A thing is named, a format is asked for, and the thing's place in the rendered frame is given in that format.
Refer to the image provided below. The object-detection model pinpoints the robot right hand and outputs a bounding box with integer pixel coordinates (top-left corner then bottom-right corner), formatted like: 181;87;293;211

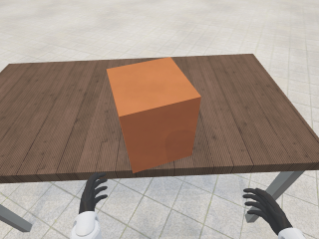
242;187;293;236

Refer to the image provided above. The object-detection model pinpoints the carton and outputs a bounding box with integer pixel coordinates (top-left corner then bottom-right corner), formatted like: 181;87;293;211
107;57;201;173

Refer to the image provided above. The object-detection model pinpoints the robot right forearm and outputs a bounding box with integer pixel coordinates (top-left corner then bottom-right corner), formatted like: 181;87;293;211
278;227;306;239

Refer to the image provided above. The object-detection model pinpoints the table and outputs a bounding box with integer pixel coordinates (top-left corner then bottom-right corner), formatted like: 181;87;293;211
0;54;319;233

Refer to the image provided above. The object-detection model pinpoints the robot left forearm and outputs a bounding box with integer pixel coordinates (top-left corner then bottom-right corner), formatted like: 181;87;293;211
70;211;103;239

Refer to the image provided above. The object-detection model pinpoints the robot left hand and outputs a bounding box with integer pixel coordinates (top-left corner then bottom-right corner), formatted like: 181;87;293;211
79;172;108;214

